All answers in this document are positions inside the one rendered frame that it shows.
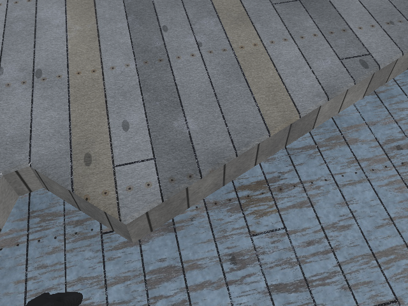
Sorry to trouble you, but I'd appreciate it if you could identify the left robot hand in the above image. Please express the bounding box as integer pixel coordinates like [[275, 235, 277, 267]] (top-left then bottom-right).
[[26, 292, 83, 306]]

